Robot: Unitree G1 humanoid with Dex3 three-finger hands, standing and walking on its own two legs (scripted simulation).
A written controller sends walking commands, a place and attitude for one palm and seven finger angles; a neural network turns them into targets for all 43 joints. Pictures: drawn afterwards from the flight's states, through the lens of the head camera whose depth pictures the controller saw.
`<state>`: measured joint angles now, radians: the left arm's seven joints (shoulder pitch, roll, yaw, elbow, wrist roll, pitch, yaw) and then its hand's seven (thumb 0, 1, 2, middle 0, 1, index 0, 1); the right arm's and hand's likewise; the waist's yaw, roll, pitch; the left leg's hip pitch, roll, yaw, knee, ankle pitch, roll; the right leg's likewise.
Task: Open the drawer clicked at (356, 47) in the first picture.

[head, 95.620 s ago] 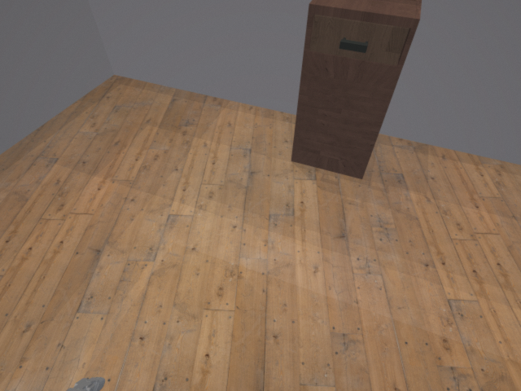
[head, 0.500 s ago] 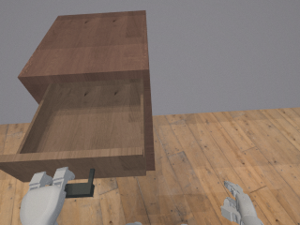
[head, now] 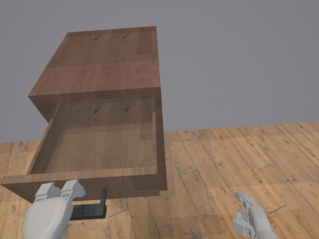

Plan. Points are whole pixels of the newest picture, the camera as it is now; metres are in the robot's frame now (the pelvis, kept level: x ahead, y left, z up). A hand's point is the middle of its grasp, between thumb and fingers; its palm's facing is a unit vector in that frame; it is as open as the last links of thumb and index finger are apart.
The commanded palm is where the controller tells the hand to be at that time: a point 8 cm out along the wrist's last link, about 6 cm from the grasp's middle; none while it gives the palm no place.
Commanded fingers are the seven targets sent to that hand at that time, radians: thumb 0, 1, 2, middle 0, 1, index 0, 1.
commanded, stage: lift the hand off the handle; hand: left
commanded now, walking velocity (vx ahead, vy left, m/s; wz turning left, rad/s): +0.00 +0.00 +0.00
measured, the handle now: (85, 202) +0.20 +0.22 -0.01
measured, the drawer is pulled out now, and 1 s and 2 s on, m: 0.27 0.27 0.27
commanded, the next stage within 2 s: draw the hand back to the body in 0.86 s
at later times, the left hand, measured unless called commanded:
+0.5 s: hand (45, 199) +0.17 +0.25 +0.10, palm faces +0.12 -0.11 -0.99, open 13.5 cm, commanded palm +0.13 +0.24 +0.16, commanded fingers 0.00 -0.50 0.30 -0.30 -1.20 -0.30 -1.20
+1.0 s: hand (40, 196) +0.16 +0.24 +0.13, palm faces +0.06 -0.16 -0.99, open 13.8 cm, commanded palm +0.13 +0.24 +0.19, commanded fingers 0.00 -0.50 0.30 -0.30 -1.20 -0.30 -1.20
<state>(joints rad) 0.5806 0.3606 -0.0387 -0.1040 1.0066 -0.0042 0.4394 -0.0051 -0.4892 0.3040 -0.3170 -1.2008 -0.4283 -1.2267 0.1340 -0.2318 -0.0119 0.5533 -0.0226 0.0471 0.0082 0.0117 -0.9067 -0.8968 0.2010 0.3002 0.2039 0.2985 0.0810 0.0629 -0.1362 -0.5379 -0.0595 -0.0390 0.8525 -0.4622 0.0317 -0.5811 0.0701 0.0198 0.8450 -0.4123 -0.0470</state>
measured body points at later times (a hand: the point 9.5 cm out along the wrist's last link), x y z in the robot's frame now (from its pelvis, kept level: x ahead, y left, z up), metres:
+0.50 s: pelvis +0.01 +0.01 +0.02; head +0.02 -0.03 +0.47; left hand +0.16 +0.26 +0.15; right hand +0.24 -0.19 -0.07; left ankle -0.02 +0.10 -0.70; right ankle +0.00 -0.09 -0.70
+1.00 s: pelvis +0.02 +0.01 +0.04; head +0.00 -0.03 +0.48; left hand +0.16 +0.25 +0.18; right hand +0.25 -0.18 -0.04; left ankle -0.02 +0.10 -0.70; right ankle +0.00 -0.09 -0.70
